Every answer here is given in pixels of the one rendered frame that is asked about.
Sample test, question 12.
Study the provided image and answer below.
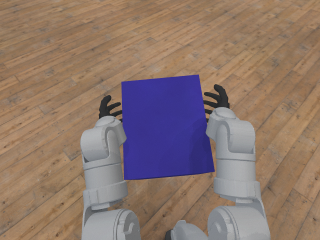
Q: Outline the right robot upper arm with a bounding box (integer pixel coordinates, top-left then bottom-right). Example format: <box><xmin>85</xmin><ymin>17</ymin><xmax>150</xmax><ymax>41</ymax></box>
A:
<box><xmin>207</xmin><ymin>205</ymin><xmax>271</xmax><ymax>240</ymax></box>

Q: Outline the right robot hand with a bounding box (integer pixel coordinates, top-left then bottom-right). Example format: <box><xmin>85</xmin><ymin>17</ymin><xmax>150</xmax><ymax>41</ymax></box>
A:
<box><xmin>203</xmin><ymin>84</ymin><xmax>230</xmax><ymax>123</ymax></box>

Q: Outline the right robot shin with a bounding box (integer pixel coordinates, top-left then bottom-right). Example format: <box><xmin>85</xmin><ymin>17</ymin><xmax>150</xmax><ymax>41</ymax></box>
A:
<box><xmin>174</xmin><ymin>220</ymin><xmax>186</xmax><ymax>228</ymax></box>

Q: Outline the robot right thigh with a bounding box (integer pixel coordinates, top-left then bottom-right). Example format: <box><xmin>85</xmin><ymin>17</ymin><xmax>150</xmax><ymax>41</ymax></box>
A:
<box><xmin>170</xmin><ymin>223</ymin><xmax>208</xmax><ymax>240</ymax></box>

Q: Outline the left robot forearm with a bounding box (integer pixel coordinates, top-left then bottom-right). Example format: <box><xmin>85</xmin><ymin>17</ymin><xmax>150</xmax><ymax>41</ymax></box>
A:
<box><xmin>80</xmin><ymin>115</ymin><xmax>129</xmax><ymax>239</ymax></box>

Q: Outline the carton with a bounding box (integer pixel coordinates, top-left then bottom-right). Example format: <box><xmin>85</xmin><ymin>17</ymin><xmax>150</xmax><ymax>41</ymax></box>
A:
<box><xmin>121</xmin><ymin>74</ymin><xmax>215</xmax><ymax>180</ymax></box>

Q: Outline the left robot upper arm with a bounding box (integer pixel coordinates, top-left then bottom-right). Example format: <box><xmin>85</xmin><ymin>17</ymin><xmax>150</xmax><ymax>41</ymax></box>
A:
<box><xmin>82</xmin><ymin>208</ymin><xmax>141</xmax><ymax>240</ymax></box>

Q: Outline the left robot hand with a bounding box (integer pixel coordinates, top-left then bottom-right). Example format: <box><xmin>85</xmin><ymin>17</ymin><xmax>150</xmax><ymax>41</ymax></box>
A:
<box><xmin>99</xmin><ymin>95</ymin><xmax>123</xmax><ymax>123</ymax></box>

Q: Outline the right robot forearm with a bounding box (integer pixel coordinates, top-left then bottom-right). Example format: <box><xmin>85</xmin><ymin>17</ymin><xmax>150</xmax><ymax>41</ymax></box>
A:
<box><xmin>205</xmin><ymin>107</ymin><xmax>271</xmax><ymax>235</ymax></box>

